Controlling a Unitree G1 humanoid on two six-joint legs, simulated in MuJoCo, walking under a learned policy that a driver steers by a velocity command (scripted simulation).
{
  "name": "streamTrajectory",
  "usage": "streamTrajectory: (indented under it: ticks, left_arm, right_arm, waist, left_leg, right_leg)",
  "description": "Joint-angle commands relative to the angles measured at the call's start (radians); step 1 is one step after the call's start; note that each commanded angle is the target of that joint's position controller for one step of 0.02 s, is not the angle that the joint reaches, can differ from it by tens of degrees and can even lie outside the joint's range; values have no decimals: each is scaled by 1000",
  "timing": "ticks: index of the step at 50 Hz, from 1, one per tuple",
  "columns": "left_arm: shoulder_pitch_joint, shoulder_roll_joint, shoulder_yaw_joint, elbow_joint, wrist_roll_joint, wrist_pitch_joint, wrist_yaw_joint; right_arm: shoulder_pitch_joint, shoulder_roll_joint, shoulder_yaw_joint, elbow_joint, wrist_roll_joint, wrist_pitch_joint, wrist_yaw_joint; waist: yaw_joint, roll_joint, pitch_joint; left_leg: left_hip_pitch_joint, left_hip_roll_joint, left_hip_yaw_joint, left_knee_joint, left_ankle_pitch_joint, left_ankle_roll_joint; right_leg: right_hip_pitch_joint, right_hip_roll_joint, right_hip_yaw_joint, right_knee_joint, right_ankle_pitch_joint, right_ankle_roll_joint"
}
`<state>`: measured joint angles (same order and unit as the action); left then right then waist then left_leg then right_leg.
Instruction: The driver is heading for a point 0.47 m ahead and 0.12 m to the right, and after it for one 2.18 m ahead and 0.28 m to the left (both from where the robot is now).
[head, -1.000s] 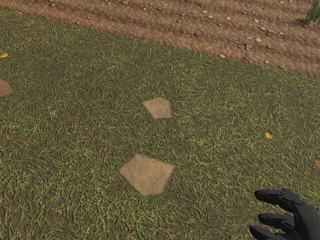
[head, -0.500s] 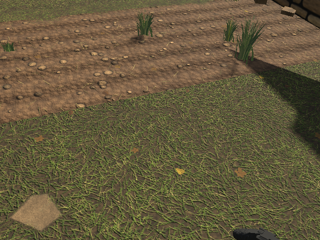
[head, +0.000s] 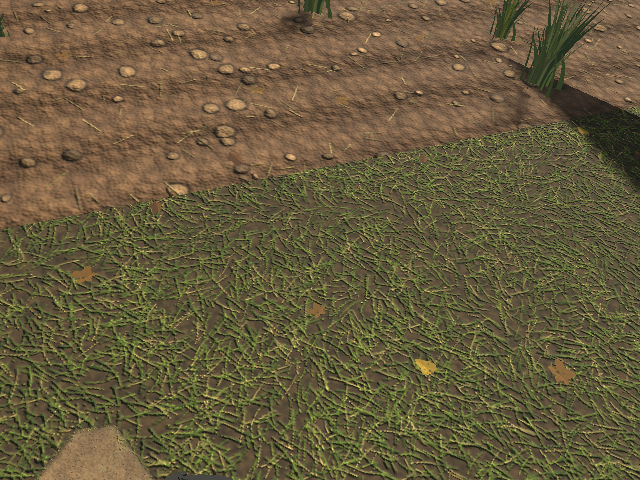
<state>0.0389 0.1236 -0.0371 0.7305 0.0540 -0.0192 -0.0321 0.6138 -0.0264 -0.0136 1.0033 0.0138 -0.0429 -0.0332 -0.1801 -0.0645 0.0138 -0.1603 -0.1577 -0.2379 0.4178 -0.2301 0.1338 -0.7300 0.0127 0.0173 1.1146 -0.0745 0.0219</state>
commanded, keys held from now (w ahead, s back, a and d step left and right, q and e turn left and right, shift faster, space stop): w+e+shift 0.32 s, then e+shift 0.04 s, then q+shift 0.64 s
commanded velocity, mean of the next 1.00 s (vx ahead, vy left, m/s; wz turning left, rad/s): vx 0.54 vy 0.00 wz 0.21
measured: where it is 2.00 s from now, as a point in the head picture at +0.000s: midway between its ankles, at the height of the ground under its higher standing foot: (219, 368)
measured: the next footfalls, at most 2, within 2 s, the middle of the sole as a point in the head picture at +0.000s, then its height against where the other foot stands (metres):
right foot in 0.32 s outside the picture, level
left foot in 0.62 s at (171, 380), level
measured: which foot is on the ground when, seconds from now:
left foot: down 0.00-0.32, up 0.34-0.60, down 0.62-1.00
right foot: up 0.00-0.30, down 0.32-0.60, up 0.62-1.00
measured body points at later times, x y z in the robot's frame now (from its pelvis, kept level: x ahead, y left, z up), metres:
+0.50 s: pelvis +0.42 +0.03 -0.02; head +0.46 +0.05 +0.43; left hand +0.45 +0.29 -0.17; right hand +0.53 -0.24 -0.12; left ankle +0.52 +0.16 -0.68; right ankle +0.33 -0.01 -0.75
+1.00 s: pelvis +0.70 +0.04 -0.01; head +0.73 +0.06 +0.44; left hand +0.86 +0.33 -0.09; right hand +0.88 -0.22 -0.10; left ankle +0.71 +0.13 -0.75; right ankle +0.83 -0.08 -0.73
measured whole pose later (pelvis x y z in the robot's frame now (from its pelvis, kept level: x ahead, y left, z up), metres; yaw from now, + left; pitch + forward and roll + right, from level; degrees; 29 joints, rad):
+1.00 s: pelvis +0.70 +0.04 -0.01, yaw +15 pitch +4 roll -1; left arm -0.01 0.28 0.02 0.68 -0.01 -0.04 0.03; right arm 0.25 -0.31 -0.07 0.61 0.02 0.06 -0.06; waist -0.05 0.00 0.01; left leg -0.35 -0.20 -0.34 0.50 -0.18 0.04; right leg -0.52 0.08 0.21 0.60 -0.20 0.07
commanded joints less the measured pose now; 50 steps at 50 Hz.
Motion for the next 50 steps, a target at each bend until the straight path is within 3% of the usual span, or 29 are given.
streamTrajectory:
  ticks: [1,5,9,12,14,15,16,17,18,19,20,21,22,23,24,26,28,30,31,32,33,34,35,36,37,40,44,47,50]
  left_arm:
    - [-290,98,36,-147,-22,-31,2]
    - [-364,88,38,-145,-31,-22,12]
    - [-426,72,25,-162,-34,-29,1]
    - [-315,122,31,-127,-37,-39,2]
    - [-6,233,67,-31,-42,-44,22]
    - [264,285,93,56,-51,-48,34]
    - [510,318,111,140,-48,-55,38]
    - [533,330,106,178,-54,-52,32]
    - [452,345,127,166,-40,-58,48]
    - [360,251,118,132,-30,-60,53]
    - [280,196,103,123,-21,-65,54]
    - [224,155,87,110,-28,-76,51]
    - [185,164,80,95,-40,-95,48]
    - [42,86,46,66,-96,-118,36]
    - [30,124,50,72,-101,-131,36]
    - [246,223,78,137,-102,-149,44]
    - [301,298,88,155,-89,-144,49]
    - [234,291,77,132,-93,-124,56]
    - [153,291,73,104,-85,-120,61]
    - [342,156,39,80,-41,-114,54]
    - [403,202,37,68,-64,-112,26]
    - [284,258,53,17,-78,-99,25]
    - [220,256,56,-19,-68,-81,35]
    - [195,259,64,-22,-52,-63,50]
    - [206,257,69,-35,-47,-47,57]
    - [206,221,70,-43,-47,-35,72]
    - [98,223,73,-68,-67,-21,76]
    - [0,241,84,-95,-67,-21,70]
    - [3,272,106,-91,-69,-38,60]
  right_arm:
    - [113,-227,-55,2,0,-11,-2]
    - [170,-172,-42,28,-10,-32,18]
    - [195,-181,-38,56,-41,-31,3]
    - [151,-253,-46,52,-52,-29,-16]
    - [65,-326,-68,29,-61,-26,-36]
    - [-64,-371,-83,-12,-53,-35,-43]
    - [-262,-365,-82,-82,-52,-53,-42]
    - [-360,-315,-63,-175,-80,-85,-24]
    - [-253,-322,-60,-221,-14,-79,-9]
    - [-296,-359,-50,-206,-32,-83,5]
    - [-292,-341,-49,-195,-40,-72,17]
    - [-273,-309,-39,-185,-69,-55,26]
    - [-274,-288,-32,-196,-77,-39,32]
    - [-306,-257,-27,-226,8,-69,25]
    - [-361,-215,-6,-250,5,-90,21]
    - [-404,-156,11,-252,-25,-119,41]
    - [-343,-227,-17,-237,-12,-105,45]
    - [-249,-332,-55,-238,-16,-73,42]
    - [-103,-402,-77,-213,-28,-58,38]
    - [-93,-462,-66,-229,-71,-50,41]
    - [-122,-419,-59,-281,-90,-42,49]
    - [-242,-421,-70,-335,-56,-28,44]
    - [-345,-417,-68,-361,-24,-14,37]
    - [-398,-401,-58,-390,-12,-3,30]
    - [-418,-407,-58,-404,-18,3,27]
    - [-447,-399,-62,-435,-25,18,18]
    - [-404,-425,-80,-444,3,65,-21]
    - [-390,-422,-89,-460,6,88,-32]
    - [-411,-412,-97,-488,5,92,-31]
  waist:
    - [2,174,17]
    - [-32,195,62]
    - [-23,165,79]
    - [69,169,3]
    - [243,131,-82]
    - [393,78,-157]
    - [526,-43,-235]
    - [433,-137,-162]
    - [322,-135,-183]
    - [295,40,-78]
    - [208,132,32]
    - [133,223,62]
    - [91,231,93]
    - [76,144,160]
    - [83,116,171]
    - [167,163,31]
    - [149,23,-70]
    - [50,-63,-118]
    - [-59,-20,-123]
    - [56,317,-308]
    - [43,221,-526]
    - [51,150,-402]
    - [111,70,-245]
    - [149,9,-151]
    - [195,17,-97]
    - [235,75,-116]
    - [208,150,-230]
    - [185,206,-176]
    - [196,253,-137]
  left_leg:
    - [295,203,-235,-219,200,-48]
    - [298,210,-143,-252,482,-90]
    - [387,246,-48,-236,823,-118]
    - [340,286,46,-78,1438,-165]
    - [212,314,71,277,1584,-214]
    - [57,290,91,583,1466,-234]
    - [-271,163,153,1059,470,-248]
    - [-696,17,154,1247,-347,-245]
    - [-911,132,-18,1318,-307,-248]
    - [-912,173,2,1231,-268,-201]
    - [-845,173,63,1166,-241,-177]
    - [-706,179,110,1065,-213,-149]
    - [-574,185,140,892,-220,-136]
    - [-504,204,181,747,-188,-145]
    - [-344,197,239,562,-74,-159]
    - [45,105,336,294,403,-158]
    - [143,10,361,212,504,-139]
    - [248,26,309,147,506,-71]
    - [307,121,200,75,660,17]
    - [547,464,-196,222,1322,245]
    - [615,548,-446,160,1200,341]
    - [460,481,-383,93,957,287]
    - [269,413,-329,27,696,234]
    - [83,367,-306,-46,554,203]
    - [-61,341,-295,-89,502,191]
    - [-197,226,-172,-73,653,137]
    - [-112,203,-218,-22,553,66]
    - [-100,181,-289,-21,329,21]
    - [-87,161,-355,16,247,-10]
  right_leg:
    - [-157,13,-13,-308,123,1]
    - [-83,17,-91,-424,128,-30]
    - [-65,58,-162,-489,32,-94]
    - [210,167,-221,-509,-62,-146]
    - [518,168,-171,-538,-89,-201]
    - [767,113,-101,-595,-16,-259]
    - [1082,-62,154,-570,30,-387]
    - [1241,-233,522,-524,441,-462]
    - [1302,-393,756,-643,95,-616]
    - [1126,-364,707,-729,62,-557]
    - [919,-312,553,-762,294,-493]
    - [710,-255,431,-790,451,-427]
    - [526,-207,315,-838,501,-359]
    - [343,-133,210,-880,480,-292]
    - [167,-67,125,-865,527,-259]
    - [84,-17,58,-808,477,-210]
    - [245,-27,23,-693,727,-143]
    - [304,-23,-2,-404,776,-41]
    - [262,22,-40,-46,521,19]
    - [54,115,-34,450,-649,90]
    - [19,97,146,539,-606,76]
    - [-17,54,145,474,-519,48]
    - [-49,32,114,394,-455,19]
    - [-17,21,102,328,-421,13]
    - [48,11,109,244,-402,10]
    - [183,41,73,-106,-313,36]
    - [241,90,112,-327,-145,70]
    - [251,100,146,-442,-114,63]
    - [357,76,170,-626,-87,43]
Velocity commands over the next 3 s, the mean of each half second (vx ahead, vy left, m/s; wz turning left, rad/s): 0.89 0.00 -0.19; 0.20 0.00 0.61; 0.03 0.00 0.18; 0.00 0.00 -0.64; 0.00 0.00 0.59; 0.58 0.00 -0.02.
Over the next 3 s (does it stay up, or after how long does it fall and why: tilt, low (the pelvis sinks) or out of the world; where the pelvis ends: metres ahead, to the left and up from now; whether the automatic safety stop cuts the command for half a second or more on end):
stays up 1.02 0.07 -0.03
